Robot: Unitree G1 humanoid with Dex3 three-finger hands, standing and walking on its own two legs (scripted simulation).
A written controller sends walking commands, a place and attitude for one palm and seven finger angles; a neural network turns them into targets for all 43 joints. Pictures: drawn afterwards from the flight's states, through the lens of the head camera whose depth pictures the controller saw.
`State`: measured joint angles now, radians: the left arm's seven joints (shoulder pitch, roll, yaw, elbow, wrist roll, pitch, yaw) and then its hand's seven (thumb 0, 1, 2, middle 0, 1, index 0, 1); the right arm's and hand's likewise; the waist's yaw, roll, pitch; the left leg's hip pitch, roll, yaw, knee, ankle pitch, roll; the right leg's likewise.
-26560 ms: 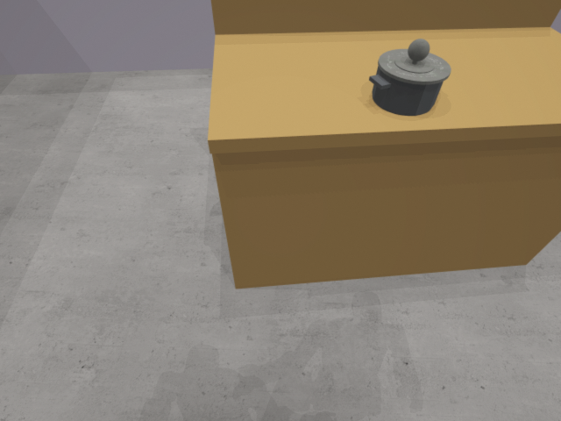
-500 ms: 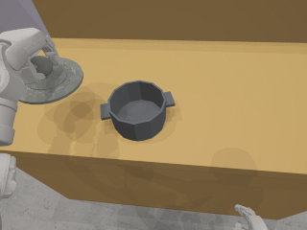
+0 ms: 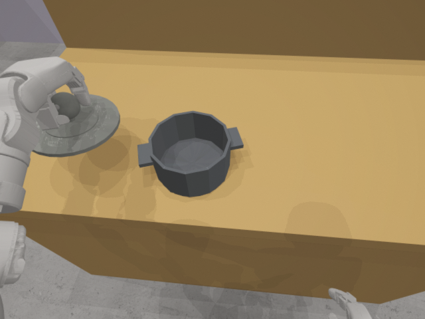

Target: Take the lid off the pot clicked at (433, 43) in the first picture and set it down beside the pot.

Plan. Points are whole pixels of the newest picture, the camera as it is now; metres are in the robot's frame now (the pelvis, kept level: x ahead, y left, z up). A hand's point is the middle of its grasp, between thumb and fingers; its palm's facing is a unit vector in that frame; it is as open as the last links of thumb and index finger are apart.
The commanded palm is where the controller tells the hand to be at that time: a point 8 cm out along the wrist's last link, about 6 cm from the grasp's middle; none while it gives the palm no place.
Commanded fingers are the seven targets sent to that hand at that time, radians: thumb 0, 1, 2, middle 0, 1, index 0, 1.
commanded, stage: lower the lid onto the table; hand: left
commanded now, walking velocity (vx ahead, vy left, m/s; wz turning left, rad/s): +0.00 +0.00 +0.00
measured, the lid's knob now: (65, 105) +0.45 +0.28 +0.15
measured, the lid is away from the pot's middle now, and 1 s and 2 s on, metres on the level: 0.23 0.24 0.23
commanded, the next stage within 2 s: open the fingers wide in 1.58 s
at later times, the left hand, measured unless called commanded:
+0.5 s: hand (60, 125) +0.42 +0.29 +0.14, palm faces -0.35 -0.08 -0.93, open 7.9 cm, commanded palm +0.41 +0.28 +0.21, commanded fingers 0.00 0.36 1.34 -1.02 -0.75 -1.00 -0.75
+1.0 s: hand (68, 134) +0.43 +0.29 +0.11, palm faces -0.41 -0.08 -0.91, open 7.9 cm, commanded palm +0.42 +0.29 +0.18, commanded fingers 0.00 0.36 1.34 -1.02 -0.75 -1.00 -0.75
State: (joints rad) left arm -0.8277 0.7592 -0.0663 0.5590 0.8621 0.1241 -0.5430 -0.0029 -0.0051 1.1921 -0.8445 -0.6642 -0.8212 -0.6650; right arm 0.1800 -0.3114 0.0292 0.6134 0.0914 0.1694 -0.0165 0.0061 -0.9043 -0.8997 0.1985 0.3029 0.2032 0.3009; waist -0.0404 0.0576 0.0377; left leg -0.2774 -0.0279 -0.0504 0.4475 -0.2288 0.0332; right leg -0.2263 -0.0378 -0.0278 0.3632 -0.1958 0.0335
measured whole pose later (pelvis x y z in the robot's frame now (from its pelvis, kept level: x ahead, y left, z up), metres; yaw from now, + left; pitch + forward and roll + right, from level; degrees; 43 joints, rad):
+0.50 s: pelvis +0.00 +0.01 +0.00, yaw +0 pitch +4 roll -2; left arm -0.77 0.74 -0.07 0.59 0.85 0.07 -0.52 0.00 0.00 1.19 -0.84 -0.66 -0.82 -0.66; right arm 0.18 -0.30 0.03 0.62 0.09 0.17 -0.01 0.01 -0.90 -0.90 0.20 0.30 0.20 0.30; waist -0.04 0.05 0.03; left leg -0.30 -0.03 -0.05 0.47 -0.24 0.04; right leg -0.24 -0.04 -0.03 0.37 -0.20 0.04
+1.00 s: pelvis +0.00 +0.01 +0.00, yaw -1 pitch +5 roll -2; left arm -0.74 0.75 -0.04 0.68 0.87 -0.01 -0.49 0.00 0.00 1.19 -0.84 -0.66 -0.81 -0.66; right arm 0.23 -0.30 0.01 0.64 0.08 0.17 -0.02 0.01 -0.90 -0.90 0.20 0.30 0.20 0.30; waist -0.07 0.04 0.02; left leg -0.33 -0.03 -0.04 0.50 -0.26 0.05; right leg -0.27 -0.04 -0.02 0.39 -0.21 0.04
